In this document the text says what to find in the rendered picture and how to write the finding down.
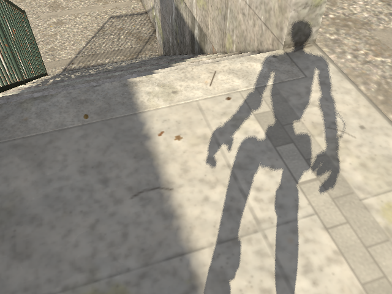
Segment stairs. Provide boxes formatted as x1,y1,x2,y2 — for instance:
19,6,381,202
0,50,260,104

